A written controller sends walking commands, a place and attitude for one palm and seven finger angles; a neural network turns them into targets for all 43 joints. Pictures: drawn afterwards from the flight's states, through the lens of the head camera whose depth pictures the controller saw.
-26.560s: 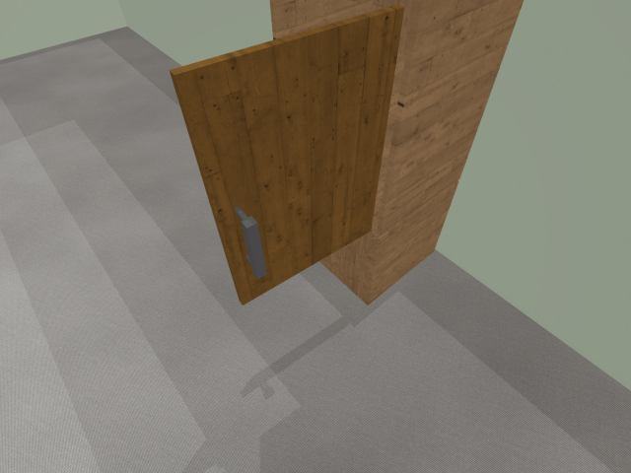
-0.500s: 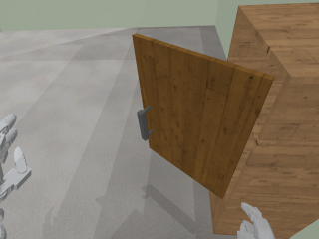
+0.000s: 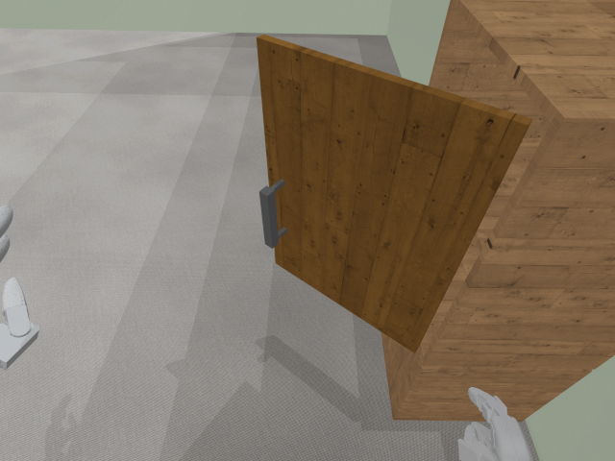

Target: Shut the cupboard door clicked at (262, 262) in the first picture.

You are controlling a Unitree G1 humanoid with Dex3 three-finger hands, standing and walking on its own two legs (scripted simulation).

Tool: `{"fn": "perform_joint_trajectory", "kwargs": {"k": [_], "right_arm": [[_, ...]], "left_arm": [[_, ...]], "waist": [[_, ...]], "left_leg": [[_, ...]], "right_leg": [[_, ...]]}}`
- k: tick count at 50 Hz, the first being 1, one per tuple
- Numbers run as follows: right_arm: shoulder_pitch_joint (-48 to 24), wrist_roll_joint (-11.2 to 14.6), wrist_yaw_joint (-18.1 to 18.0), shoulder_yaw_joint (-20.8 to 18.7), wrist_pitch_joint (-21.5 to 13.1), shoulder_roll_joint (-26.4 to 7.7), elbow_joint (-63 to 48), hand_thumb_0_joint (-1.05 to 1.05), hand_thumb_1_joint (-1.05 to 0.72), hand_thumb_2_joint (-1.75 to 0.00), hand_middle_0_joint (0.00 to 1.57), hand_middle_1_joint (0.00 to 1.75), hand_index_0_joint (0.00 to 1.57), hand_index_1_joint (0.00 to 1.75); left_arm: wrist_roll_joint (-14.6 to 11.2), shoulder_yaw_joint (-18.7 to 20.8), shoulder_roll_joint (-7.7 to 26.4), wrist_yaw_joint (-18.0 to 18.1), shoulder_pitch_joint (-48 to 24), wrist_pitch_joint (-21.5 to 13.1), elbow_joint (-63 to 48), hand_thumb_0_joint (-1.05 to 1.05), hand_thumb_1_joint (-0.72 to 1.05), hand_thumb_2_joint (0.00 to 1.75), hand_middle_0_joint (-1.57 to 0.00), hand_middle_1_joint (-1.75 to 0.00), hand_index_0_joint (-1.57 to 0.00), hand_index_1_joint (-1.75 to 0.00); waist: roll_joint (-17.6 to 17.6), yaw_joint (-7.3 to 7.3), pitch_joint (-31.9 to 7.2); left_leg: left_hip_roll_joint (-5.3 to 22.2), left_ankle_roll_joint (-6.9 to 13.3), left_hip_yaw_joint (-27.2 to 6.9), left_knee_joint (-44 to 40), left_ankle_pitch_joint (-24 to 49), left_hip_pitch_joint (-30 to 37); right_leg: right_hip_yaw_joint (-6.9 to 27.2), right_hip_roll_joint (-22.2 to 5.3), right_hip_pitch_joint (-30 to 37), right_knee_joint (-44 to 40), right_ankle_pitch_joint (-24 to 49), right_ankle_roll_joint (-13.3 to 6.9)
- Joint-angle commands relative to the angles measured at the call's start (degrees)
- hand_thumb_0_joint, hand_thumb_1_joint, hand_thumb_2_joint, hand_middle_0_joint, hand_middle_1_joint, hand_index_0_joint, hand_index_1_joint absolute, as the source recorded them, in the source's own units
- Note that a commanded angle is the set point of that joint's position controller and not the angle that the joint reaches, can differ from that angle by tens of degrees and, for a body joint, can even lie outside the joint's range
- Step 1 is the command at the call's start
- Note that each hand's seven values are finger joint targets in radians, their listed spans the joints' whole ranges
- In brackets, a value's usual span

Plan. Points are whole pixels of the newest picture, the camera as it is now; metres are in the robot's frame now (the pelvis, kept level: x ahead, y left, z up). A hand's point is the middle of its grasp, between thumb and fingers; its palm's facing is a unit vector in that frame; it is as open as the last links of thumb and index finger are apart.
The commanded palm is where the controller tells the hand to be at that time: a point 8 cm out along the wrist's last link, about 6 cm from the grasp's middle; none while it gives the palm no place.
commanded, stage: step back with the hand held close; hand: left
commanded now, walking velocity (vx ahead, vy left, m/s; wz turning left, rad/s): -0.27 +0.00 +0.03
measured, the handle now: (275, 214) +0.63 +0.11 -0.10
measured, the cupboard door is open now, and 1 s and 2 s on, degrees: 53 53 53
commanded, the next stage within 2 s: stop stepping back and stand still in 0.92 s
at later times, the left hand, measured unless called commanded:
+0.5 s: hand out of the picture +0.16 +0.28 +0.17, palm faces +0.43 -0.78 -0.45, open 7.4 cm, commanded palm +0.08 +0.31 +0.18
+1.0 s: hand out of the picture +0.06 +0.20 +0.17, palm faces +0.15 -0.80 -0.58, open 7.4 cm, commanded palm -0.03 +0.28 +0.18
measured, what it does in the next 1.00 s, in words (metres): walks backwards: right foot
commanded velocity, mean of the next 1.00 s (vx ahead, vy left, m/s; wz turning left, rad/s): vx -0.38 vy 0.00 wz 0.01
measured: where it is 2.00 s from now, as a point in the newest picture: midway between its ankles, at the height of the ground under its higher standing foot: outside the picture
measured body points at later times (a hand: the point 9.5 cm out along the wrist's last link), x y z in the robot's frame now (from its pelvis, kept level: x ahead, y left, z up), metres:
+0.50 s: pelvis -0.05 +0.01 -0.01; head -0.03 +0.04 +0.44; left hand +0.13 +0.31 +0.19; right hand +0.11 -0.24 -0.09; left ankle +0.04 +0.07 -0.73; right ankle +0.03 -0.11 -0.73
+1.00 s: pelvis -0.18 -0.02 -0.02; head -0.09 +0.02 +0.42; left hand +0.05 +0.24 +0.20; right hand +0.06 -0.24 -0.07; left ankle +0.04 +0.07 -0.73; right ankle -0.31 -0.13 -0.73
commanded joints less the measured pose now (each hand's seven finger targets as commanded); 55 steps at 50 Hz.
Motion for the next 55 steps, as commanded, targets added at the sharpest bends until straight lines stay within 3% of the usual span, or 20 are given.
{"fn": "perform_joint_trajectory", "kwargs": {"k": [1,7,12,17,21,24,26,30,35,39,42,45,47,48,49,50,51,52,53,55], "right_arm": [[-6.1,-0.7,-1.0,-3.2,-4.0,-8.5,-9.2,0.00,-0.90,-0.90,0.20,0.30,0.20,0.30],[-4.9,-1.5,-1.0,-3.6,-5.8,-8.8,-8.6,0.00,-0.90,-0.90,0.20,0.30,0.20,0.30],[-4.0,-2.0,-0.4,-4.0,-6.3,-8.8,-7.8,0.00,-0.90,-0.90,0.20,0.30,0.20,0.30],[-3.4,-1.9,0.7,-4.4,-5.8,-8.3,-7.4,0.00,-0.90,-0.90,0.20,0.30,0.20,0.30],[-2.9,-1.7,1.2,-3.9,-5.7,-7.0,-6.9,0.00,-0.90,-0.90,0.20,0.30,0.20,0.30],[-3.6,-1.5,0.7,-3.8,-6.1,-7.4,-7.2,0.00,-0.90,-0.90,0.20,0.30,0.20,0.30],[-4.6,-1.6,0.0,-3.9,-6.9,-8.1,-7.5,0.00,-0.90,-0.90,0.20,0.30,0.20,0.30],[-4.5,-3.0,-0.2,-4.8,-8.2,-8.3,-6.4,0.00,-0.90,-0.90,0.20,0.30,0.20,0.30],[-2.7,-3.2,0.5,-4.1,-10.8,-6.5,-2.6,0.00,-0.90,-0.90,0.20,0.30,0.20,0.30],[-1.9,-3.0,1.6,-4.2,-13.3,-6.9,1.2,0.00,-0.90,-0.90,0.20,0.30,0.20,0.30],[-3.0,-3.3,2.5,-4.7,-14.6,-6.6,0.7,0.00,-0.90,-0.90,0.20,0.30,0.20,0.30],[-5.8,-2.9,3.3,-4.5,-14.1,-5.8,-2.9,0.00,-0.90,-0.90,0.20,0.30,0.20,0.30],[-6.9,-2.8,3.9,-3.9,-12.9,-5.4,-5.4,0.00,-0.90,-0.90,0.20,0.30,0.20,0.30],[-8.4,-2.2,4.0,-3.5,-11.4,-4.5,-7.0,0.00,-0.90,-0.90,0.20,0.30,0.20,0.30],[-8.2,-1.2,3.7,-3.2,-9.9,-3.6,-7.4,0.00,-0.90,-0.90,0.20,0.30,0.20,0.30],[-8.2,-0.2,2.7,-2.6,-8.6,-2.5,-7.1,0.00,-0.90,-0.90,0.20,0.30,0.20,0.30],[-9.8,0.7,1.8,-3.4,-8.6,-3.7,-6.9,0.00,-0.90,-0.90,0.20,0.30,0.20,0.30],[-7.5,0.6,1.6,-3.9,-8.3,-4.0,-4.9,0.00,-0.90,-0.90,0.20,0.30,0.20,0.30],[-6.4,0.0,1.3,-3.0,-7.0,-2.0,-4.3,0.00,-0.90,-0.90,0.20,0.30,0.20,0.30],[-6.1,-0.9,-0.2,-1.8,-5.6,-2.8,-4.2,0.00,-0.90,-0.90,0.20,0.30,0.20,0.30]], "left_arm": [[1.5,6.9,9.4,1.7,-5.2,-4.7,-11.8,0.00,0.90,0.90,-0.20,-0.30,-0.20,-0.30],[2.9,8.7,10.7,1.9,-8.8,-6.3,-15.2,0.00,0.90,0.90,-0.20,-0.30,-0.20,-0.30],[3.1,9.1,10.1,2.0,-7.5,-6.9,-13.5,0.00,0.90,0.90,-0.20,-0.30,-0.20,-0.30],[3.2,9.2,10.1,2.3,-6.5,-7.3,-11.9,0.00,0.90,0.90,-0.20,-0.30,-0.20,-0.30],[2.2,8.3,10.5,3.0,-5.3,-8.2,-14.3,0.00,0.90,0.90,-0.20,-0.30,-0.20,-0.30],[2.2,10.1,11.9,3.5,-3.5,-9.2,-17.5,0.00,0.90,0.90,-0.20,-0.30,-0.20,-0.30],[2.5,12.0,12.2,3.5,-2.5,-9.6,-18.0,0.00,0.90,0.90,-0.20,-0.30,-0.20,-0.30],[3.2,13.6,12.3,2.7,-5.7,-9.5,-18.8,0.00,0.90,0.90,-0.20,-0.30,-0.20,-0.30],[0.6,8.4,7.8,1.3,-2.0,-9.7,-14.6,0.00,0.90,0.90,-0.20,-0.30,-0.20,-0.30],[0.6,6.3,8.9,0.7,-5.7,-11.0,-17.9,0.00,0.90,0.90,-0.20,-0.30,-0.20,-0.30],[0.4,9.4,12.6,0.3,-4.7,-11.2,-22.9,0.00,0.90,0.90,-0.20,-0.30,-0.20,-0.30],[-1.2,14.6,16.0,-0.5,-1.6,-11.1,-29.0,0.00,0.90,0.90,-0.20,-0.30,-0.20,-0.30],[-2.6,21.1,20.7,-0.8,5.7,-10.4,-30.2,0.00,0.90,0.90,-0.20,-0.30,-0.20,-0.30],[-3.5,20.8,19.4,-1.5,7.3,-10.2,-30.3,0.00,0.90,0.90,-0.20,-0.30,-0.20,-0.30],[-3.9,21.9,20.3,-1.6,7.5,-10.6,-29.9,0.00,0.90,0.90,-0.20,-0.30,-0.20,-0.30],[-4.6,23.4,20.7,-1.0,8.3,-11.0,-27.2,0.00,0.90,0.90,-0.20,-0.30,-0.20,-0.30],[-4.8,22.3,19.5,-0.6,8.6,-11.2,-22.6,0.00,0.90,0.90,-0.20,-0.30,-0.20,-0.30],[-4.0,23.5,19.4,0.3,9.9,-9.5,-18.2,0.00,0.90,0.90,-0.20,-0.30,-0.20,-0.30],[-3.4,20.4,15.0,0.5,10.1,-6.4,-13.5,0.00,0.90,0.90,-0.20,-0.30,-0.20,-0.30],[-1.5,14.5,12.2,1.8,0.6,-2.7,-7.5,0.00,0.90,0.90,-0.20,-0.30,-0.20,-0.30]], "waist": [[4.0,0.21,-1.1],[6.3,0.42,-2.3],[3.0,0.36,-2.0],[-0.9,-0.11,-0.3],[-3.7,-0.82,-2.0],[1.1,-0.76,-5.1],[7.6,-0.10,-6.5],[11.7,0.25,-4.8],[5.1,0.39,-5.6],[11.6,1.41,-17.3],[12.6,2.27,-26.5],[13.1,2.62,-29.2],[12.2,3.77,-29.2],[9.6,3.55,-25.8],[0.6,2.65,-21.9],[-10.3,1.74,-16.4],[-17.4,2.58,-9.5],[-15.4,1.56,-7.9],[-8.9,-0.19,-4.3],[3.0,-2.14,3.2]], "left_leg": [[11.9,2.2,-14.1,-14.5,-22.2,-20.2],[13.3,3.1,-16.4,-16.3,-25.6,-25.3],[12.7,2.8,-15.4,-13.0,-25.3,-27.4],[9.5,0.7,-12.2,-4.3,-24.3,-23.9],[7.2,-1.1,-10.0,0.3,-15.8,-13.3],[10.2,0.3,-12.4,-6.0,-15.2,-14.4],[15.6,2.8,-17.4,-14.4,-20.6,-24.1],[22.8,5.1,-23.9,-23.9,-31.7,-32.6],[18.2,1.3,-19.0,-18.3,-5.9,-2.9],[16.9,-1.0,-12.8,-6.1,49.1,29.7],[16.3,-0.9,-11.1,-2.4,61.2,40.6],[17.1,-0.5,-9.7,-3.7,53.0,34.9],[16.4,-2.2,-9.7,-6.6,38.7,23.6],[15.1,-3.2,-7.5,-5.6,27.0,16.4],[10.0,-4.7,-2.8,1.2,10.5,12.9],[4.6,-6.5,1.5,13.3,-3.0,7.4],[0.9,-6.9,-0.9,29.8,-13.7,-3.6],[3.1,-5.8,-5.0,38.0,-16.1,-7.6],[6.2,-5.6,-6.6,34.6,-12.5,-10.4],[7.9,-5.7,-3.3,15.8,-5.0,-5.1]], "right_leg": [[7.2,-4.0,15.9,0.9,-1.9,1.0],[5.9,-2.0,20.4,6.6,1.0,1.2],[7.9,-3.2,19.6,6.7,1.3,0.4],[15.3,-8.4,9.8,-1.1,-8.1,-2.4],[15.6,-12.0,0.3,-6.4,-8.9,-4.1],[9.4,-7.2,5.0,-0.4,-3.7,-1.6],[4.6,-1.4,15.9,10.7,1.9,0.6],[2.9,3.6,21.8,25.5,-5.4,1.9],[1.3,3.1,4.0,5.0,-14.8,1.2],[1.9,2.0,-4.7,-6.6,-9.4,2.3],[1.8,2.5,-4.8,-4.2,-9.6,2.7],[0.2,2.3,1.4,-2.9,-10.7,2.4],[-1.4,1.8,10.1,-7.3,-6.7,1.3],[-1.4,0.0,12.8,-11.1,-1.2,0.6],[2.0,-5.9,9.5,-15.0,4.6,-0.9],[9.8,-16.6,3.2,-17.7,13.5,-2.3],[14.6,-22.6,-0.4,-15.5,18.9,-5.3],[11.5,-23.2,-2.7,-12.5,20.6,-7.3],[8.4,-21.6,-1.7,-9.8,20.2,-8.4],[5.3,-16.7,-4.0,-7.2,17.9,-6.2]]}}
